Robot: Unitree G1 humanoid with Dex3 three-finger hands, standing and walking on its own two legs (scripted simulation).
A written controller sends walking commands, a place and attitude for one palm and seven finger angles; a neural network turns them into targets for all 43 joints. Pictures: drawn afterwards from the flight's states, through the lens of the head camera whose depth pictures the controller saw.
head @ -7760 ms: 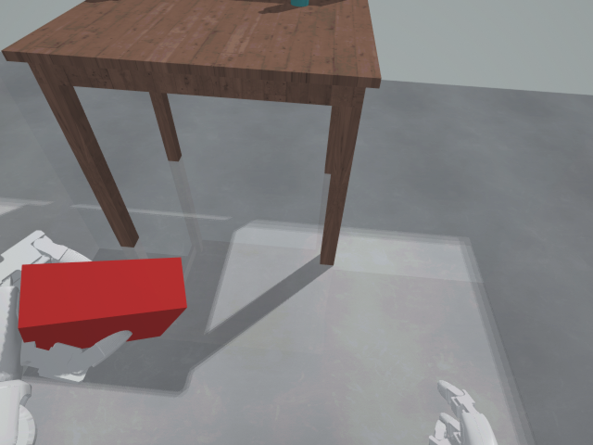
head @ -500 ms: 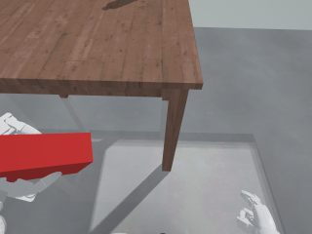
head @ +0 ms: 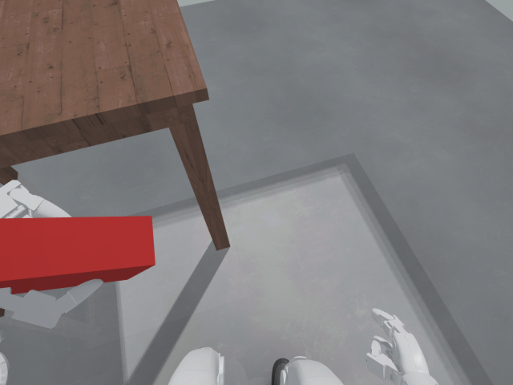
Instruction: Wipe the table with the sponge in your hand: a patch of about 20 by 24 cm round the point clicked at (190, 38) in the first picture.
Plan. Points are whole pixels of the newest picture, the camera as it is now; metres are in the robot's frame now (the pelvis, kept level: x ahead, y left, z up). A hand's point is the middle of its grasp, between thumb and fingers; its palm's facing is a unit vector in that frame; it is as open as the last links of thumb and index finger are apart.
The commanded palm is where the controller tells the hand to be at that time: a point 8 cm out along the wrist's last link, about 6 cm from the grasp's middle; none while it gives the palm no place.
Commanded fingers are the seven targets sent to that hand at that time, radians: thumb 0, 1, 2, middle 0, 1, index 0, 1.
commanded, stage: take the last steps up to it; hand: left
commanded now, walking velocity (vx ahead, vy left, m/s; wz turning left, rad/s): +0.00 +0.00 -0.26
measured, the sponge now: (99, 254) +0.25 +0.18 +0.13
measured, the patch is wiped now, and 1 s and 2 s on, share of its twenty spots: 0.00 0.00 0.00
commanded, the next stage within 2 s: come to a stop and stand still in 1.22 s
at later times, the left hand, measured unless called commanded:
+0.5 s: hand out of the picture +0.18 +0.26 +0.17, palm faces +0.46 -0.80 -0.39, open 9.8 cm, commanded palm +0.13 +0.30 +0.19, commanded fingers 0.00 0.10 1.30 -1.20 -1.60 -1.20 -1.60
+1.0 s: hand out of the picture +0.24 +0.27 +0.17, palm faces +0.34 -0.80 -0.49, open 9.8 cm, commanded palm +0.17 +0.33 +0.19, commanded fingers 0.00 0.10 1.30 -1.20 -1.60 -1.20 -1.60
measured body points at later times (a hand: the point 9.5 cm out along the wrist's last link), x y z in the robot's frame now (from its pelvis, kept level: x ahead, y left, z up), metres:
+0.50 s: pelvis -0.03 +0.01 +0.00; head -0.04 +0.01 +0.45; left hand +0.15 +0.30 +0.19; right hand +0.13 -0.21 -0.09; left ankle -0.03 +0.11 -0.73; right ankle +0.00 -0.10 -0.73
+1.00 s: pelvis +0.01 +0.05 +0.00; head +0.05 +0.02 +0.44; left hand +0.22 +0.31 +0.19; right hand +0.15 -0.19 -0.12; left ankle -0.04 +0.14 -0.69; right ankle +0.00 -0.03 -0.73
